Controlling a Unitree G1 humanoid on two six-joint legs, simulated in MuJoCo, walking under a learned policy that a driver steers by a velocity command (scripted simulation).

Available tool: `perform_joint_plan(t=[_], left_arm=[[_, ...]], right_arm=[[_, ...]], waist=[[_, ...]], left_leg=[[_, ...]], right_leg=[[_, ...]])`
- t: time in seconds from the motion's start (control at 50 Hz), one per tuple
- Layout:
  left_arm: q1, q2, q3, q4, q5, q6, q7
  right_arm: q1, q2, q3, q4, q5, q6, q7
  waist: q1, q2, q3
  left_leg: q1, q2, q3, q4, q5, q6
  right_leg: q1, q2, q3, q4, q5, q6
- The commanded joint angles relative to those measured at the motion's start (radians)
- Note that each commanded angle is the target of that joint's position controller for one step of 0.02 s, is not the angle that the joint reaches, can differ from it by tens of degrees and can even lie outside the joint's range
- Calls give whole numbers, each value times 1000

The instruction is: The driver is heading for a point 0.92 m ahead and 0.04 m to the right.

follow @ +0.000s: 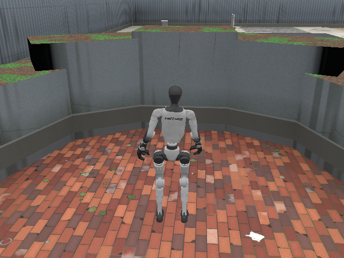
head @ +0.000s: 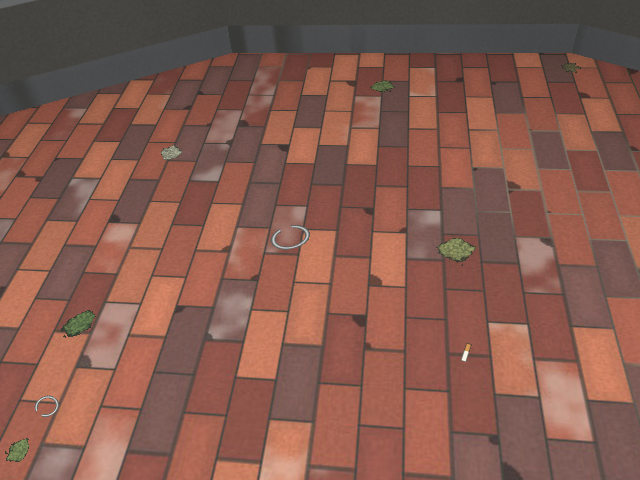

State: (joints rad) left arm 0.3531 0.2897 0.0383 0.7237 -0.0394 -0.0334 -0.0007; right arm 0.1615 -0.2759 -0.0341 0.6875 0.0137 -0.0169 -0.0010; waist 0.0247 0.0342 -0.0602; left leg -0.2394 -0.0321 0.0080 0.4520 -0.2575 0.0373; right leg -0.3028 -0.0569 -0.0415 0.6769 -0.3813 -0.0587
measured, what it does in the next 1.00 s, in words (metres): walks ahead, turning left: right foot, then left foot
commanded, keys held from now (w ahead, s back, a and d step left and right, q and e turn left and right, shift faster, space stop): w+e+shift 0.16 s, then w+shift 0.06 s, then w+q+shift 0.64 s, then q+shift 0.04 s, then shift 0.10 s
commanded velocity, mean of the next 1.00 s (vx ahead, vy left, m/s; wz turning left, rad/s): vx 0.86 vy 0.00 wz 0.23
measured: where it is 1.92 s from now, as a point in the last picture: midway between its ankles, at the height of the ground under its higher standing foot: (407, 295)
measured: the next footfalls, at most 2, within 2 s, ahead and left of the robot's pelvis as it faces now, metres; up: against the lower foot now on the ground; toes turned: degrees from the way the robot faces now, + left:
right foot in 0.04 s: +0.01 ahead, -0.12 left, +0.00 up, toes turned -3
left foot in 0.46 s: +0.51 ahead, -0.05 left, +0.00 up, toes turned -9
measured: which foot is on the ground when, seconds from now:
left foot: down 0.00-0.02, up 0.04-0.44, down 0.46-0.86, up 0.88-1.00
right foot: up 0.00-0.02, down 0.04-0.48, up 0.50-0.86, down 0.88-1.00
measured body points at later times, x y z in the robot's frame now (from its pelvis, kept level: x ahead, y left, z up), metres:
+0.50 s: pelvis +0.33 -0.08 -0.04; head +0.38 -0.10 +0.41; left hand +0.32 +0.19 -0.16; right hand +0.55 -0.35 -0.10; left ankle +0.48 -0.04 -0.74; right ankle +0.01 -0.13 -0.66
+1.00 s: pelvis +0.78 -0.17 -0.02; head +0.81 -0.17 +0.43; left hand +0.88 +0.12 -0.09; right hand +0.93 -0.43 -0.13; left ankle +0.63 -0.09 -0.62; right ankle +0.88 -0.31 -0.74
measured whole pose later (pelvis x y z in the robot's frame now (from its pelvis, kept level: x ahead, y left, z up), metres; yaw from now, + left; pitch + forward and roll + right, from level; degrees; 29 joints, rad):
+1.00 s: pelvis +0.78 -0.17 -0.02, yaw +17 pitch +0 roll -2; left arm 0.16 0.27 0.04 0.62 0.03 -0.11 0.00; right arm 0.32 -0.33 -0.06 0.71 0.03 -0.03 -0.01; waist -0.03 0.04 0.07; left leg -0.41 -0.04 -0.09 1.37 -0.46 0.00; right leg -0.37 -0.02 0.02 0.58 -0.21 0.05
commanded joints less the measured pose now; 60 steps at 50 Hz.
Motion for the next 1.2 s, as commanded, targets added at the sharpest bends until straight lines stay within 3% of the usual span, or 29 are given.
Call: perform_joint_plan(t=[0.02, 0.04, 0.06, 0.08, 0.1, 0.14, 0.24, 0.34, 0.4, 0.44, 0.46, 0.48, 0.5, 0.52, 0.54, 0.56, 0.6, 0.62, 0.7, 0.76, 0.82, 0.86, 0.88, 0.9, 0.92, 0.96, 1.02, 1.08, 1.2], left_arm=[[216, 88, 41, 55, 4, -26, -2], [334, 146, 61, 77, 11, -33, 1], [296, 218, 65, 12, 15, -53, -12], [244, 197, 70, -16, 27, -62, -17], [206, 163, 61, -31, 26, -68, -15], [222, 129, 46, -34, 14, -52, -6], [199, 90, 20, -22, 18, -22, 38], [258, 91, 12, 53, 15, -44, 31], [254, 128, 15, 92, 39, -46, 28], [213, 157, 23, 97, 74, -31, 40], [105, 187, 29, 66, 85, -27, 43], [53, 103, 13, 7, 108, -39, 40], [163, 37, -20, -10, 40, -80, 15], [17, 121, -7, -45, 2, -119, 0], [-95, 125, -14, -86, -9, -143, -4], [-132, 95, -21, -99, 17, -161, -5], [-109, 71, -18, -97, 46, -151, -11], [-98, 69, -18, -99, 51, -141, -10], [-294, 38, -37, -204, 80, -137, -12], [-357, 54, -17, -227, 44, -130, -10], [-384, 105, 13, -241, 8, -124, 4], [-138, 168, 60, -208, -3, -125, 12], [94, 219, 75, -187, 17, -114, 25], [121, 333, 90, -144, 65, -103, 2], [102, 237, 78, -157, 61, -93, -4], [-16, 122, 46, -146, 70, -70, 0], [-116, 67, 29, -95, 62, -83, -3], [-173, 140, 50, -63, 30, -83, 5], [-182, 199, 64, -14, -3, -79, 12]], right_arm=[[-165, -126, -51, -94, 3, -22, 0], [-210, -52, -33, -122, -12, -36, 5], [-225, -26, -21, -174, -12, -73, 21], [-249, -63, -26, -183, 21, -107, 34], [-249, -87, -31, -173, 30, -126, 43], [-264, -96, -37, -151, -10, -142, 48], [-335, -47, -26, -141, -6, -130, 66], [-444, -39, -12, -171, 21, -125, 81], [-404, -82, -28, -189, 24, -126, 85], [-124, -148, -60, -126, 45, -100, 69], [154, -180, -77, -52, 48, -78, 53], [361, -211, -80, 8, 27, -61, 39], [364, -222, -82, 30, 20, -79, 48], [329, -148, -77, 25, 2, -75, 28], [304, -146, -71, 22, -12, -78, 22], [239, -143, -68, 15, -15, -85, 24], [139, -99, -49, -9, -28, -86, 21], [120, -86, -46, -10, -11, -83, 20], [102, -122, -56, -17, 30, -89, -12], [211, -169, -77, 11, 43, -85, -19], [278, -142, -77, 29, 50, -61, -21], [268, -142, -73, 27, 16, -43, -6], [251, -68, -47, -10, -19, -38, 1], [434, 64, -5, -59, 43, -51, 6], [387, -34, -8, -46, 58, -42, -6], [127, -117, -30, -75, 9, -25, -18], [122, -72, -31, -99, 16, -8, 0], [51, -31, -10, -117, -3, -6, 14], [37, -114, -32, -82, -24, -15, 47]], waist=[[100, -75, 52], [135, -285, 61], [95, -352, 115], [95, -255, 124], [76, -180, 144], [76, -102, 131], [72, -172, 178], [120, -204, 238], [62, -240, 127], [-97, -265, -52], [-246, -216, -158], [-255, 55, -269], [-158, 330, -423], [-214, 186, -274], [-190, 68, -126], [-115, -94, -26], [-2, -74, 74], [20, -50, 112], [6, -37, 238], [-55, -8, 168], [-67, 26, 145], [85, 48, -26], [177, -4, -213], [36, -537, -414], [60, -470, -360], [86, -113, -42], [-20, -161, 43], [-40, -125, 58], [-85, -84, -12]], left_leg=[[-165, 157, -87, 21, -308, 78], [-392, 53, 58, 425, -223, 6], [-720, -72, -17, 607, -259, -26], [-834, -16, -110, 675, -224, -6], [-863, 23, -125, 679, -134, -3], [-799, 42, -98, 584, -41, -19], [-540, -4, 11, 240, 259, -65], [-432, 5, 88, 50, 370, -1], [-315, -72, 167, 60, 284, 76], [-7, -119, 179, 129, 228, 123], [325, -55, 91, 129, 273, 161], [701, 109, -239, 182, 1, 237], [921, 343, -884, -40, -411, 426], [826, 294, -892, -154, -486, 366], [646, 269, -765, -178, -337, 336], [427, 226, -691, -216, -219, 315], [154, 144, -576, -277, -114, 324], [75, 125, -551, -300, -100, 329], [-350, 14, -353, -333, 9, 260], [-362, 30, -391, -294, -84, 190], [-88, 57, -453, -142, -37, 144], [-18, 30, -406, 207, 281, 74], [-164, -11, -344, 564, 235, 30], [-468, -118, -225, 958, -335, -25], [-578, -9, -209, 1064, -270, -34], [-564, 52, -113, 1030, -178, -46], [-456, 104, -120, 836, -211, -48], [-343, 94, -77, 466, -59, -45], [42, 17, -46, 93, 341, 24]], right_leg=[[210, 55, -49, -194, 57, -49], [363, -112, 269, -312, -115, -123], [464, -250, 760, -458, -257, -257], [501, -295, 860, -523, -344, -304], [524, -271, 785, -491, -262, -280], [500, -203, 636, -475, -131, -236], [264, -79, 343, -517, 190, -153], [283, -114, 215, -583, 399, -110], [434, -137, 122, -418, 1158, -60], [430, -158, 77, -100, 1580, -33], [244, -147, 48, 190, 1589, -3], [-141, -11, 68, 631, 734, 32], [-456, 143, 202, 903, -85, 86], [-567, 83, 247, 898, -7, 45], [-572, 48, 239, 851, 16, 38], [-505, 23, 222, 741, 52, 14], [-398, -12, 219, 618, 68, 23], [-392, -26, 204, 568, 53, 39], [-138, -15, 103, 118, 341, 105], [119, 40, 123, -58, 613, 138], [64, 42, 160, -173, 458, 135], [292, 33, 134, -127, 289, 86], [590, -129, 276, -54, 128, 21], [869, -432, 898, -264, 0, -174], [815, -403, 991, -334, -76, -155], [493, -275, 526, -299, 525, -92], [240, -215, 308, -320, 788, -111], [132, -213, 198, -385, 840, -121], [86, -159, 61, -297, 710, -51]])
